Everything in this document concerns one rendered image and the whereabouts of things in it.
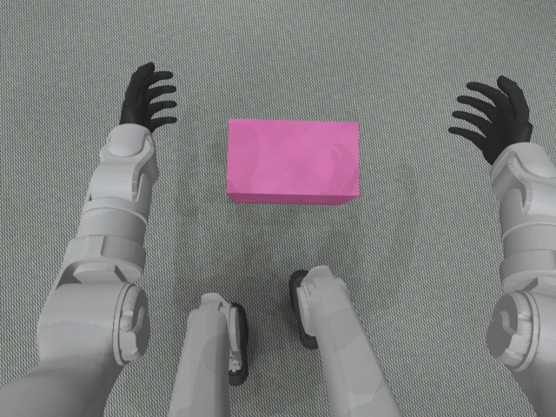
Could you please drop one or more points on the left robot forearm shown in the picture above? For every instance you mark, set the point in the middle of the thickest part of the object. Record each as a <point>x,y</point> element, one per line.
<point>109,242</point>

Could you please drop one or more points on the right robot thigh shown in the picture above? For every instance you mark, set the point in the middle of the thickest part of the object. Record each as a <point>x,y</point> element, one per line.
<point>356,383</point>

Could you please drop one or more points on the robot right hand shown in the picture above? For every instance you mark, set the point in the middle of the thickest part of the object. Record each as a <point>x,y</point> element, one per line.
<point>510,118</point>

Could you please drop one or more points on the right robot upper arm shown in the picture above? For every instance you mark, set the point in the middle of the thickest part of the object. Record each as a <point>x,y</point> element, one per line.
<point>522,335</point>

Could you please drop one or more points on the robot left hand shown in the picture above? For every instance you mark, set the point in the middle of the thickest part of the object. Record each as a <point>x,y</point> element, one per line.
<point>136,108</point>

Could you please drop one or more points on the carton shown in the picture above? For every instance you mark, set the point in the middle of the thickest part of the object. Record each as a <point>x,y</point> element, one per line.
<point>292,162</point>

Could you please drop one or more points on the right robot forearm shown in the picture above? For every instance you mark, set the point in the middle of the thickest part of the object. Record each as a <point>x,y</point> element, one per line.
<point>524,182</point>

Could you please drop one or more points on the left robot upper arm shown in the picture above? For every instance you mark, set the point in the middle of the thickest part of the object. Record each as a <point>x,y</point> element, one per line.
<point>89,332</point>

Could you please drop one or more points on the right robot shin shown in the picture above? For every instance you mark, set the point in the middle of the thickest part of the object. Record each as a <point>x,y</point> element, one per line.
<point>318,271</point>

